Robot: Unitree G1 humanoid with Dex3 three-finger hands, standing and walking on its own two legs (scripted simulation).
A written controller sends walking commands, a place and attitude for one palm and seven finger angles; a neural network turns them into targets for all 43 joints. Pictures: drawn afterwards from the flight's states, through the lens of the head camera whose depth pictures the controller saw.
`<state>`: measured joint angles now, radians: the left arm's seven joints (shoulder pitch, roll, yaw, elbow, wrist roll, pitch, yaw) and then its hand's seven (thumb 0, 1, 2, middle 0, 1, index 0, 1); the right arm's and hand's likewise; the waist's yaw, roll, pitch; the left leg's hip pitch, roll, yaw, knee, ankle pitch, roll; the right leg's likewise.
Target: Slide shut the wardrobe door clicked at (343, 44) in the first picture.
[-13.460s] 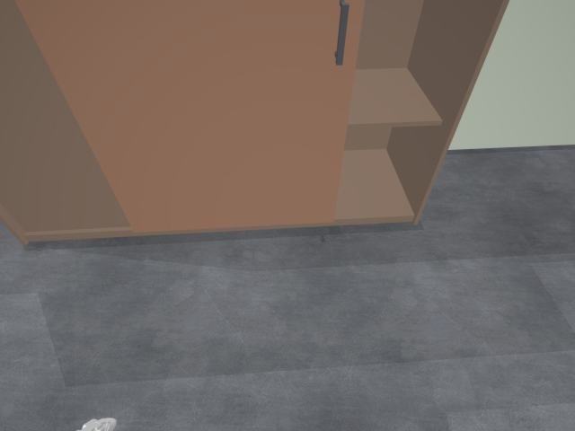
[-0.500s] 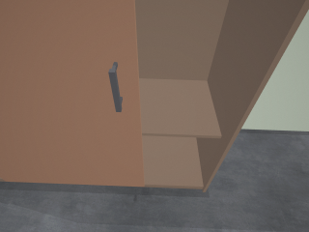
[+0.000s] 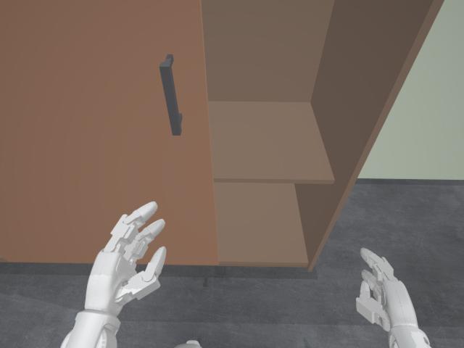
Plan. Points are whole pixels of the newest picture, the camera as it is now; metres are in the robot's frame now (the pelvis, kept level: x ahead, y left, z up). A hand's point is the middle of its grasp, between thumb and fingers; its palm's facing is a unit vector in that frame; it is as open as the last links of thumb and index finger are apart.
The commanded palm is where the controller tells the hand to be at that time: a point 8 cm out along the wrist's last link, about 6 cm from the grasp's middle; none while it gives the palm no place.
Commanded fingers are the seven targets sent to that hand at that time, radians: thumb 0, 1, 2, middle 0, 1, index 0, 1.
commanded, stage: raise the hand with hooked fingers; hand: left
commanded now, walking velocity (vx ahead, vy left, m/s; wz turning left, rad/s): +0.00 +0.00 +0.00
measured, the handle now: (173, 96) +0.55 +0.15 +0.17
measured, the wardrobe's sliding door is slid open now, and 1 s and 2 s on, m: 0.38 0.38 0.38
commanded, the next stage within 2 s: move the hooked fingers beside the handle in 1.72 s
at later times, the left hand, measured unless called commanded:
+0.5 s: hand (97, 260) +0.23 +0.21 +0.10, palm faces +0.03 -1.00 -0.06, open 11.3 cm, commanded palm +0.19 +0.27 +0.10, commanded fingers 0.00 -0.15 0.45 -0.28 -0.98 -0.28 -0.98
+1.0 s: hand (29, 215) +0.25 +0.29 +0.17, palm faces +0.08 -0.99 -0.07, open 13.8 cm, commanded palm +0.22 +0.33 +0.17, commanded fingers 0.00 -0.50 0.30 -0.30 -1.20 -0.30 -1.20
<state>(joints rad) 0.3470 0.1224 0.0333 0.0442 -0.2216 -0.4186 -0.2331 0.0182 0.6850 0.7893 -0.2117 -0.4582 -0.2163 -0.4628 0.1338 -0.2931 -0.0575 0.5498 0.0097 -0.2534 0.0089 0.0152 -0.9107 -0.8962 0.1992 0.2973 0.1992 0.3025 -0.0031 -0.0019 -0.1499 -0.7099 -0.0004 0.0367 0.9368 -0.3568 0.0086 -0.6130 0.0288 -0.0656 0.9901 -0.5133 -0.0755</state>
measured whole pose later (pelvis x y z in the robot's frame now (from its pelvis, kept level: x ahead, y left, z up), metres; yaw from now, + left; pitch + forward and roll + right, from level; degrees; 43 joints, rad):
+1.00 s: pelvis +0.01 +0.03 +0.04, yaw +2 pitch +0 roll -2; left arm 0.07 0.38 0.34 0.10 -0.33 -0.09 -0.38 -0.01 -0.45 0.32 -0.30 -1.17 -0.30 -1.17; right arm 0.20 -0.26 0.09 0.64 0.04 -0.31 -0.08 0.02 -0.90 -0.90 0.20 0.30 0.20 0.30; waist 0.05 0.04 -0.04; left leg -0.40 -0.02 -0.01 0.65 -0.25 0.04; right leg -0.25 0.03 -0.10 0.61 -0.35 -0.04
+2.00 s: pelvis +0.01 +0.01 +0.05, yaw +2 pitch -2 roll -1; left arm -0.11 0.43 0.41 0.29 -0.32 -0.02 -0.43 -0.01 -0.50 0.30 -0.30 -1.20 -0.30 -1.20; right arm 0.22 -0.28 0.07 0.67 0.06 -0.27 -0.10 0.02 -0.90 -0.90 0.20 0.30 0.20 0.30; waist 0.04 0.06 -0.01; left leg -0.31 -0.01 0.00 0.54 -0.20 0.03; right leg -0.17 0.05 -0.09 0.50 -0.31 -0.05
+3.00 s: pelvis +0.03 +0.02 +0.05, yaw +0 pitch +4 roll -1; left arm -0.49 0.38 0.31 0.63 -0.22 -0.06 -0.24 -0.01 -0.50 0.30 -0.30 -1.20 -0.30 -1.20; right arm 0.29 -0.28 0.05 0.67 0.05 -0.15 -0.06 0.01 -0.90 -0.90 0.20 0.30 0.20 0.30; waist -0.04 0.04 -0.04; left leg -0.40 -0.01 0.03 0.58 -0.25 0.03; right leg -0.27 0.04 -0.05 0.56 -0.34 -0.05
